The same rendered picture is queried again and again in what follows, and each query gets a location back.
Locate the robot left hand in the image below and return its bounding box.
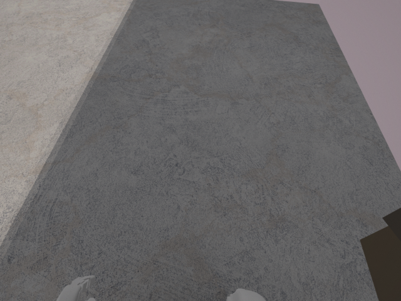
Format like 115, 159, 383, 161
56, 275, 96, 301

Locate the cupboard door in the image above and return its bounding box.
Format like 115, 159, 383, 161
383, 208, 401, 241

